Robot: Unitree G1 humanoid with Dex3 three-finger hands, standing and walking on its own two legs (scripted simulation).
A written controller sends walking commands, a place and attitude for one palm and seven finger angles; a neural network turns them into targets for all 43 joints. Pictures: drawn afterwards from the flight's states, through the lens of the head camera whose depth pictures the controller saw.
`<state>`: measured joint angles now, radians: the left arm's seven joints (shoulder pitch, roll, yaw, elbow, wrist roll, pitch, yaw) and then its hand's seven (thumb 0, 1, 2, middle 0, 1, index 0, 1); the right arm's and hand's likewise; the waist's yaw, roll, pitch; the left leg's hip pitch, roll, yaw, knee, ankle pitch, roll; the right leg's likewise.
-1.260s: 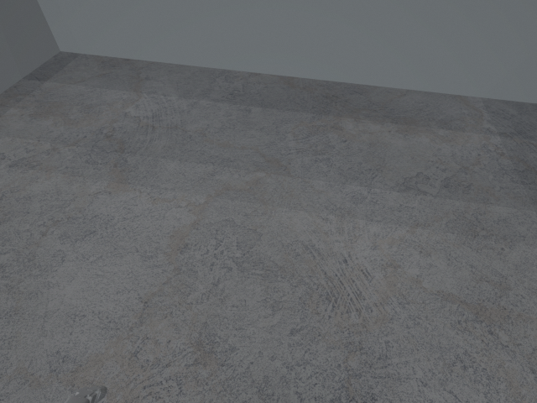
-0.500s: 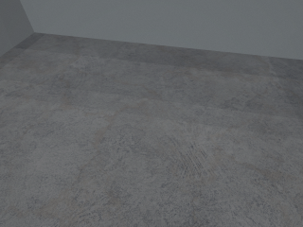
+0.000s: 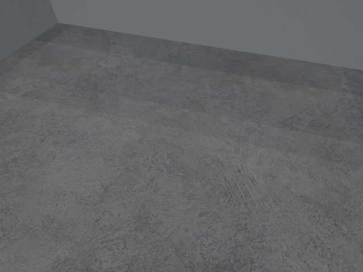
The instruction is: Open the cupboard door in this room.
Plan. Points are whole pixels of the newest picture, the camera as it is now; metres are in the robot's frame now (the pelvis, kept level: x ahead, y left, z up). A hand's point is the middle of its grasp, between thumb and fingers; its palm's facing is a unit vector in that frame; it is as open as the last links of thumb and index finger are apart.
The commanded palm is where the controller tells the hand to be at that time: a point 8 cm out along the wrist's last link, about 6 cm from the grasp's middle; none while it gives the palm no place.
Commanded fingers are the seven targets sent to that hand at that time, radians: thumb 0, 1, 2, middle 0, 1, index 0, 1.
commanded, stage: turn or walk to find it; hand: left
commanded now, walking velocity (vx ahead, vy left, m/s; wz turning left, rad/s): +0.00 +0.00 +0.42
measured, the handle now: out of the picture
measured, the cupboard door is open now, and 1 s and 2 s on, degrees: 0 0 0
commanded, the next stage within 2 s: none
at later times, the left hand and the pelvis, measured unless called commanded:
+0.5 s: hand out of the picture -0.02 +0.17 -0.15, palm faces +0.23 -0.93 -0.29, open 7.4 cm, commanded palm none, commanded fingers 0.00 0.90 0.90 -0.20 -0.30 -0.20 -0.30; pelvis -0.04 -0.04 +0.01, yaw +14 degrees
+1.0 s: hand out of the picture -0.10 +0.21 -0.15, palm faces +0.46 -0.85 -0.27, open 7.4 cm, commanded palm none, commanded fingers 0.00 0.90 0.90 -0.20 -0.30 -0.20 -0.30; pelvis -0.06 -0.01 +0.01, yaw +26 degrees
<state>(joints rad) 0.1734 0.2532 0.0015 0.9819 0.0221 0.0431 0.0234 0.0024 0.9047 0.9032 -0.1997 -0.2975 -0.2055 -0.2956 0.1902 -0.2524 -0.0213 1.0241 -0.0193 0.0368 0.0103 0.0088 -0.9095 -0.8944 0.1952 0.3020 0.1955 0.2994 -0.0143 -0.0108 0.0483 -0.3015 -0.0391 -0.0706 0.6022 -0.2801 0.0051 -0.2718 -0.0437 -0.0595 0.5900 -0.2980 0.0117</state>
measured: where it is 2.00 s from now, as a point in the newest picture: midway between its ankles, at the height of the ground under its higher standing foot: outside the picture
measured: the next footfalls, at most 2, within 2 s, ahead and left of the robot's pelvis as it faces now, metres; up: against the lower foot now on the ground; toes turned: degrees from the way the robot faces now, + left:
right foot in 0.32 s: +0.01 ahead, -0.14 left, +0.00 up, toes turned +8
left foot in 0.70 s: -0.07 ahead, +0.11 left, +0.00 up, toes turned +24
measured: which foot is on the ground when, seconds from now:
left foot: down 0.00-0.32, up 0.34-0.68, down 0.70-1.00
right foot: down 0.00-0.02, up 0.04-0.30, down 0.32-0.70, up 0.72-1.00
